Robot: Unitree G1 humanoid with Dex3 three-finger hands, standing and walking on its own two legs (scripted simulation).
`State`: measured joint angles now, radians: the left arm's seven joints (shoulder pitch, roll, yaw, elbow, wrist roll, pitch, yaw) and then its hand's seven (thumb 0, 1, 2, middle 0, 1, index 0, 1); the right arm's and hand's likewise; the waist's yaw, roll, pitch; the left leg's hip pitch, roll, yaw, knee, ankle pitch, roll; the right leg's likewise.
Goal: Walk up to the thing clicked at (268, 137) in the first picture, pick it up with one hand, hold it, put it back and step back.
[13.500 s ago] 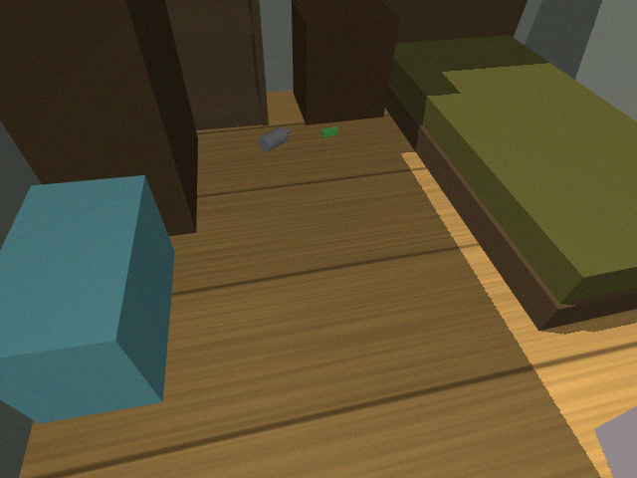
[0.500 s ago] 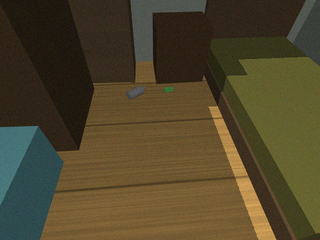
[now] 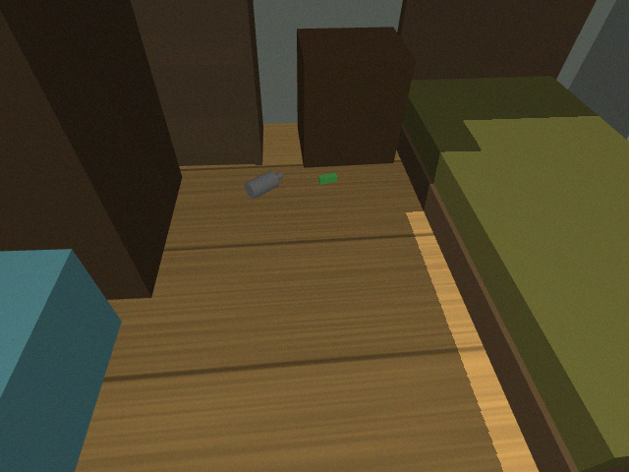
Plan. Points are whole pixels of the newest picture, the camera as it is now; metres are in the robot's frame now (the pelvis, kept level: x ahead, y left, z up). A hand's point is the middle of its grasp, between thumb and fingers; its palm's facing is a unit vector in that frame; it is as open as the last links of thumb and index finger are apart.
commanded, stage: stand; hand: left
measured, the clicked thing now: (266, 182) +1.51 +0.23 -0.74
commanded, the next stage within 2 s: walk up in 0.88 s
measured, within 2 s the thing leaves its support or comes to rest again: neither
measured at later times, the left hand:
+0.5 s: hand out of the picture +0.06 +0.26 -0.16, palm faces -0.03 -0.94 -0.34, open 7.4 cm
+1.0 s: hand out of the picture +0.08 +0.27 -0.16, palm faces -0.03 -0.94 -0.34, open 7.4 cm
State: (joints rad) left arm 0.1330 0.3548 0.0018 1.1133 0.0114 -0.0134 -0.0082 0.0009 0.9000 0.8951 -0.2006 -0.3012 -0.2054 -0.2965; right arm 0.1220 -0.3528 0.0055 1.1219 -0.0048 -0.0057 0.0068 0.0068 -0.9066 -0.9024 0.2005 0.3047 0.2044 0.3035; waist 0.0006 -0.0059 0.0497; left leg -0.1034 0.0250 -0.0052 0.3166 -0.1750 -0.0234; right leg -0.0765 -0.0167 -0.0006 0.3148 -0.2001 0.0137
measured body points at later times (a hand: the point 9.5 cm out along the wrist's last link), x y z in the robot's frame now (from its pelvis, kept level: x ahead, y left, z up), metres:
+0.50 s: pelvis +0.00 +0.00 +0.00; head +0.00 +0.01 +0.45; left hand +0.06 +0.31 -0.13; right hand +0.07 -0.30 -0.13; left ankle +0.00 +0.13 -0.75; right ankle -0.02 -0.13 -0.75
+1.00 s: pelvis +0.01 +0.00 -0.01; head +0.02 +0.00 +0.44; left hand +0.08 +0.32 -0.13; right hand +0.07 -0.31 -0.13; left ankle +0.00 +0.13 -0.75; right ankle -0.02 -0.12 -0.74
